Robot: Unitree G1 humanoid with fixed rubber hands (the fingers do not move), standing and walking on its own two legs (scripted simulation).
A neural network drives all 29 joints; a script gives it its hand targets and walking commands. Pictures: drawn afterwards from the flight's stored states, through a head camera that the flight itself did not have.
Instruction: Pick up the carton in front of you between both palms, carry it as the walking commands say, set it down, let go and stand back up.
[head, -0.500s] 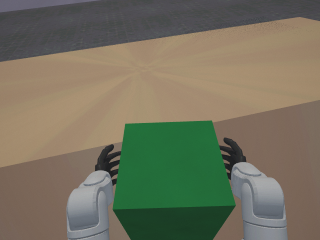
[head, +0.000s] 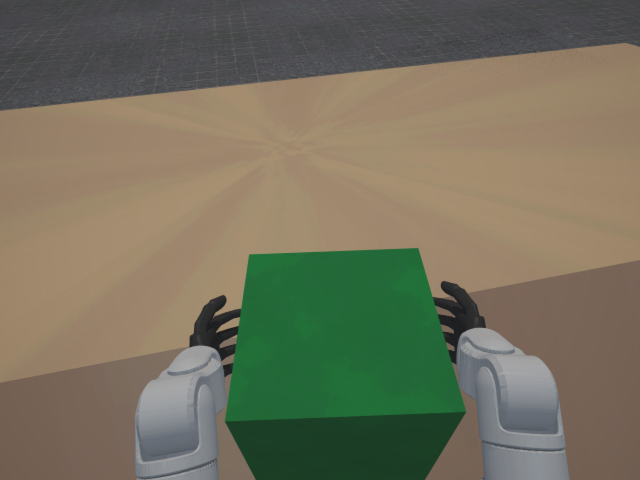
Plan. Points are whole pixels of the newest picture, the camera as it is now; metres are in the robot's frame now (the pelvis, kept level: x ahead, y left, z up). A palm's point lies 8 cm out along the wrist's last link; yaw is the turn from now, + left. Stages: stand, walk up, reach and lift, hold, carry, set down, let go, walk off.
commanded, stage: carry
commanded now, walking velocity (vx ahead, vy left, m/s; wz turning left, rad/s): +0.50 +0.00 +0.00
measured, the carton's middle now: (338, 374) +0.27 +0.00 +0.01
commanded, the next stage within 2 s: none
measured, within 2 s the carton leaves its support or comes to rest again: neither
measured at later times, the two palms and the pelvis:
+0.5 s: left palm (254, 170) +0.60 +0.13 +0.10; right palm (424, 161) +0.62 -0.17 +0.09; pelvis +0.34 -0.03 +0.00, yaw +2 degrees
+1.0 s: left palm (253, 78) +0.98 +0.16 +0.10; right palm (378, 71) +0.98 -0.14 +0.11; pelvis +0.67 +0.01 +0.00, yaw +0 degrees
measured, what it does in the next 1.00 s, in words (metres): walks ahead: right foot, then left foot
